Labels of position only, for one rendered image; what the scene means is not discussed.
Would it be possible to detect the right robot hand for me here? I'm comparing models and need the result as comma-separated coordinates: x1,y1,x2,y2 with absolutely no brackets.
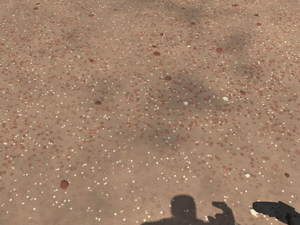
252,201,300,225

